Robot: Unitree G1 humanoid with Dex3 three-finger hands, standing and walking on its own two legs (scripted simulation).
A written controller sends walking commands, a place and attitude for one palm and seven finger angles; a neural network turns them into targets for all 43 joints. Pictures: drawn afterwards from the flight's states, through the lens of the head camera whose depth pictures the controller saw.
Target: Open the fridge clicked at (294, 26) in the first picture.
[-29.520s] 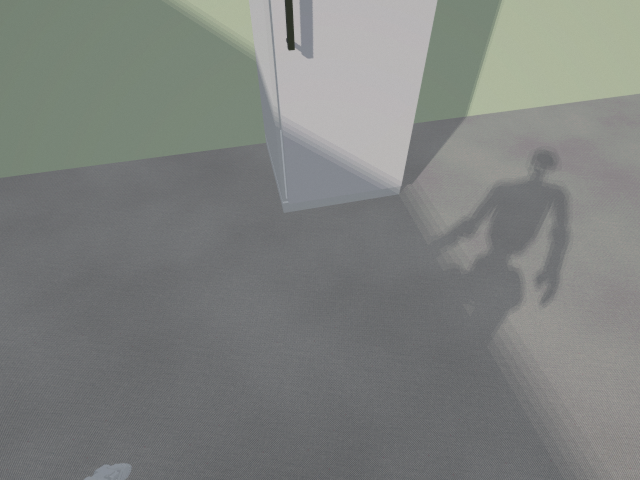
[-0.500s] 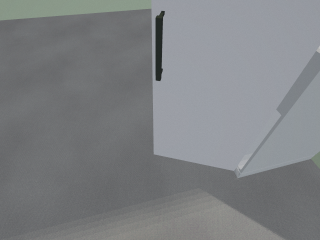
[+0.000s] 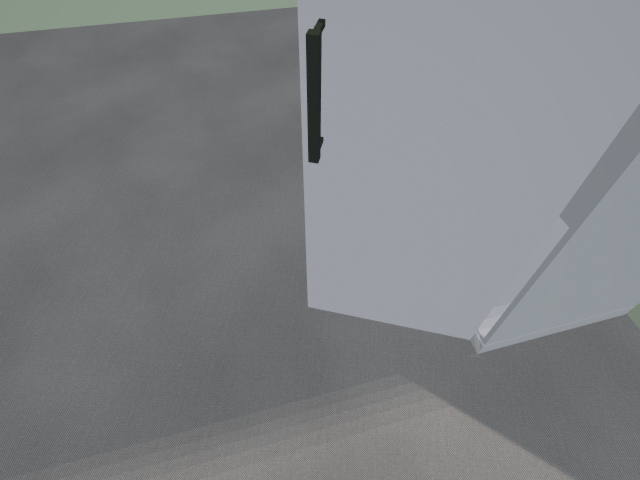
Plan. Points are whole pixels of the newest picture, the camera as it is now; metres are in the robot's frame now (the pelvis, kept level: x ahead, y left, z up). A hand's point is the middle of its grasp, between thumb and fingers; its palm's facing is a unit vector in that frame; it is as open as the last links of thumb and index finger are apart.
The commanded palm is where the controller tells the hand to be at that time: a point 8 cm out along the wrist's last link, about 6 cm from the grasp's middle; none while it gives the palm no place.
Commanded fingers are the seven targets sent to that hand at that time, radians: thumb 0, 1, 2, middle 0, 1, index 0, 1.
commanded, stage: look to check the result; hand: left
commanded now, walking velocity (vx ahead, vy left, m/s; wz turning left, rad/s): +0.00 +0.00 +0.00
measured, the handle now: (317, 97) +0.68 +0.05 +0.11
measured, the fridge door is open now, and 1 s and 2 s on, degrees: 63 63 63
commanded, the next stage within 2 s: stand and wait in 0.20 s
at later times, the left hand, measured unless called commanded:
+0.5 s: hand out of the picture +0.10 +0.23 -0.16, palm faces -0.04 -0.94 -0.33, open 7.4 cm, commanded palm none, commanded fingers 0.00 0.90 0.90 -0.20 -0.30 -0.20 -0.30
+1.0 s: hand out of the picture +0.09 +0.21 -0.16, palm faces -0.04 -0.95 -0.30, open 7.4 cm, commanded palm none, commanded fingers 0.00 0.90 0.90 -0.20 -0.30 -0.20 -0.30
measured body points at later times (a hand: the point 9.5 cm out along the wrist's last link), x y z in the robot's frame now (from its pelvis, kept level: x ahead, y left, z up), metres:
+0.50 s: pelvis +0.02 -0.01 +0.00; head +0.04 -0.01 +0.45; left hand +0.10 +0.28 -0.13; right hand +0.09 -0.30 -0.13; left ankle +0.03 +0.10 -0.74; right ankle -0.04 -0.11 -0.74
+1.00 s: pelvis +0.02 -0.02 +0.00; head +0.05 -0.02 +0.45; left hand +0.10 +0.26 -0.14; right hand +0.08 -0.30 -0.14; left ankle +0.03 +0.10 -0.74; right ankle -0.04 -0.11 -0.74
